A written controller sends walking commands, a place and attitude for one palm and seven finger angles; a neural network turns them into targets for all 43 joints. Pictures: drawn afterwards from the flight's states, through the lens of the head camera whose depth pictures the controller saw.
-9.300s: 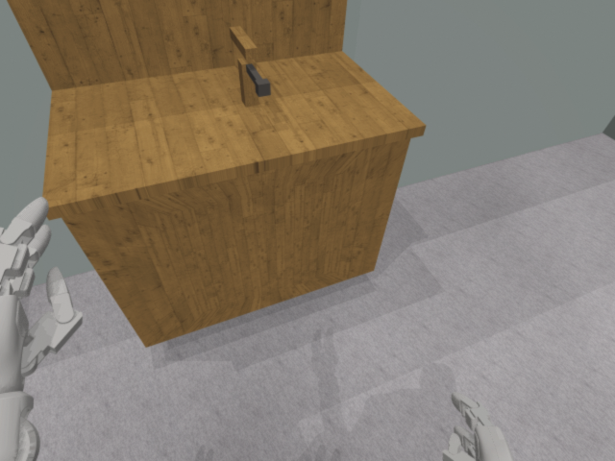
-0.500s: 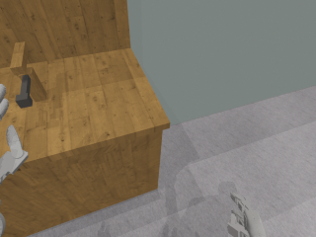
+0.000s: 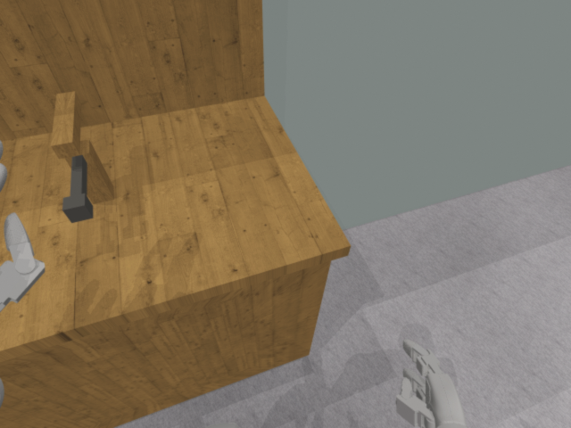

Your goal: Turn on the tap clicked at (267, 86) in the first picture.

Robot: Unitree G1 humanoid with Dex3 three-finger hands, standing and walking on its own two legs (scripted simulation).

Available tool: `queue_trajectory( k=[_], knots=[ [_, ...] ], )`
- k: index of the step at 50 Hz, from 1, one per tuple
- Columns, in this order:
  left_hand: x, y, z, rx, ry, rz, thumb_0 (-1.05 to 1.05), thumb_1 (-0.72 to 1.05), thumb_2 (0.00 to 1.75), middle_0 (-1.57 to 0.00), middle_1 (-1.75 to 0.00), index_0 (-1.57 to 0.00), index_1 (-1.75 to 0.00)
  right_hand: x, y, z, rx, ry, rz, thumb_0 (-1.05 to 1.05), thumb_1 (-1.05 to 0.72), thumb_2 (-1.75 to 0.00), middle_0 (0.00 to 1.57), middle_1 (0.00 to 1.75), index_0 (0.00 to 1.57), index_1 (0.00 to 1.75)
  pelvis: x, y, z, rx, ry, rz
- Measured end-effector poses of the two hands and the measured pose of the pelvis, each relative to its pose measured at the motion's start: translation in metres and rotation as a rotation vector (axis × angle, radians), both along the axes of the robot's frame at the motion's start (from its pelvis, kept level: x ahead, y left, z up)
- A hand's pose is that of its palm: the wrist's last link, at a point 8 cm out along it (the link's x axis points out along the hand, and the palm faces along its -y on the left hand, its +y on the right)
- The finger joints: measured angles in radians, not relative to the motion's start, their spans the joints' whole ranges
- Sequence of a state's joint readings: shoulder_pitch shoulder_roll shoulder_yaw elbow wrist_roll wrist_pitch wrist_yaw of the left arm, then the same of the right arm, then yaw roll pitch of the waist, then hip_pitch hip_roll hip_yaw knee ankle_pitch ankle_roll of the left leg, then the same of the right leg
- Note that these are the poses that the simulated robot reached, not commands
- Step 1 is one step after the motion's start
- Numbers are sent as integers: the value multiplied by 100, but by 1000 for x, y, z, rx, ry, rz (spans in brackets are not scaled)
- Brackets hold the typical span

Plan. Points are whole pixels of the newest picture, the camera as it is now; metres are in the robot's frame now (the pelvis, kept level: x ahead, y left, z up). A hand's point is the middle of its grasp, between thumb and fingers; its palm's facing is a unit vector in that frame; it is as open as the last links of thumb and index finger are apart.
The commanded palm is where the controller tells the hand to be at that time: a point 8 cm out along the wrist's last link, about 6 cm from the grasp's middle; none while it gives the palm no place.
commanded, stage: come to a stop and stand still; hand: left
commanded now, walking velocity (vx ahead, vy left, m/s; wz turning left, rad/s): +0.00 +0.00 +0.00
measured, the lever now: (78, 208) +0.37 +0.31 +0.10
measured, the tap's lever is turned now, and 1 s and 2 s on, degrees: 0 0 0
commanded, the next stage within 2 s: look again from close up in 0.92 s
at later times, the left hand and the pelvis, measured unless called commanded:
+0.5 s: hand (40, 217) +0.27 +0.26 +0.20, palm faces +0.33 -0.84 -0.43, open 7.4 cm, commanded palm +0.22 +0.31 +0.20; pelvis +0.06 +0.03 +0.02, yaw -1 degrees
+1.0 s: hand (12, 209) +0.28 +0.29 +0.20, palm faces +0.44 -0.78 -0.45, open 7.4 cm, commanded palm +0.21 +0.30 +0.20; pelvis +0.05 +0.02 +0.02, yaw +1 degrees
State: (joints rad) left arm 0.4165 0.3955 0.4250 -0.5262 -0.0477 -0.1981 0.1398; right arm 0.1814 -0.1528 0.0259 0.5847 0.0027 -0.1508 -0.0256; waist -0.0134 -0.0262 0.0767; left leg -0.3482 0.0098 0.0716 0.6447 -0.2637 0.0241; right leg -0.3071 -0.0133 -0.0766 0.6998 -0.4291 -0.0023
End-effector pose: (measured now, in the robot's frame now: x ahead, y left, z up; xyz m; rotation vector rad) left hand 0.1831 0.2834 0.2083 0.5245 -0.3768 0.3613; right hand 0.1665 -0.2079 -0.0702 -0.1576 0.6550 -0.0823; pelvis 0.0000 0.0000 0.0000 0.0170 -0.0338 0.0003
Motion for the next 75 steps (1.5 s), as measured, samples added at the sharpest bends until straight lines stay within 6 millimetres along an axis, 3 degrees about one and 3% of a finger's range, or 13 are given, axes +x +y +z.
queue_trajectory(
  k=[4,13,17,22,26,31,37,47,50,53,60,69,75],
  knots=[
    [3,3,4,-8,28,-6,1,89,90,-21,-31,-21,-30,15,18,-5,24,35,41,2,-90,-90,20,30,20,30,19,11,5,-27,7,15],
    [42,49,-19,-142,63,66,1,89,90,-20,-31,-21,-30,50,33,5,-55,83,19,2,-90,-90,20,30,20,30,49,40,9,-13,-4,-9],
    [59,41,-15,-154,97,22,2,89,90,-20,-30,-21,-30,64,43,22,-44,24,33,2,-90,-90,20,30,20,30,51,42,18,-10,-1,-13],
    [58,22,5,-56,89,-71,2,89,90,-20,-30,-21,-30,75,45,32,-17,-38,36,2,-90,-90,20,30,20,30,55,38,20,-18,12,-21],
    [52,24,9,-32,127,-37,1,89,90,-21,-31,-21,-30,75,36,28,-5,-16,11,2,-90,-90,20,30,20,30,58,33,22,-37,26,-19],
    [45,32,-8,-121,174,73,1,89,90,-21,-31,-21,-31,66,17,20,-35,36,-17,2,-90,-90,20,30,20,30,61,28,23,-37,28,-16],
    [47,22,-18,-213,155,90,1,89,90,-20,-30,-21,-30,55,-3,19,-81,72,-37,2,-90,-90,20,30,20,30,59,23,24,-35,17,-5],
    [45,19,-9,-150,147,40,1,89,90,-21,-31,-21,-30,50,-8,23,-78,60,-65,2,-90,-90,20,30,20,30,57,23,24,-36,19,-1],
    [56,47,12,13,68,53,1,88,90,-21,-31,-22,-31,46,-1,20,-97,77,-1,2,-90,-90,20,30,20,30,49,21,22,-40,31,11],
    [60,68,11,-28,39,99,1,89,90,-21,-31,-22,-31,41,6,17,-62,75,24,2,-90,-90,20,30,20,30,43,28,21,-35,30,-9],
    [45,41,-24,-119,149,-58,1,89,90,-20,-30,-21,-30,29,29,17,-57,68,4,2,-90,-90,20,30,20,30,46,50,20,-34,28,-14],
    [55,88,-17,-97,54,11,1,89,90,-21,-31,-22,-31,44,64,23,-83,68,55,2,-90,-90,20,30,20,30,56,70,20,-39,27,5],
    [65,94,-17,-127,23,-18,1,89,90,-20,-30,-21,-30,68,83,32,-78,21,78,2,-90,-90,20,30,20,30,64,83,20,-42,30,0]
  ],
)
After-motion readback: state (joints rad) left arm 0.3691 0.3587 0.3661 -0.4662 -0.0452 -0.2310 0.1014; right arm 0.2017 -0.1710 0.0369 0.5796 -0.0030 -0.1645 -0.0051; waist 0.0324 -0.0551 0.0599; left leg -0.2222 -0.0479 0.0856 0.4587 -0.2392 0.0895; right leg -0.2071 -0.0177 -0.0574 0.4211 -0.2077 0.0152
